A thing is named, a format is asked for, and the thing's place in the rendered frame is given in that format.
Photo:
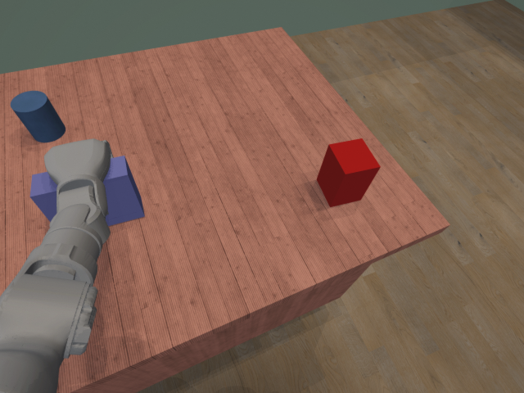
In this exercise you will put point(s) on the sponge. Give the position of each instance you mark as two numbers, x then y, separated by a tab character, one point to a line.
123	198

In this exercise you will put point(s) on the left robot forearm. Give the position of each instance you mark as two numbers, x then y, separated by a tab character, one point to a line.
73	242

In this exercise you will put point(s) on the table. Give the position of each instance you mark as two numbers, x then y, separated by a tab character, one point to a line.
225	138

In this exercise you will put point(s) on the left robot upper arm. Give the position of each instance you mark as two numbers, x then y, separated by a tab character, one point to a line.
44	321

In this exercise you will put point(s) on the robot left hand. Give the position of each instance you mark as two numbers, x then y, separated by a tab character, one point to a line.
90	157

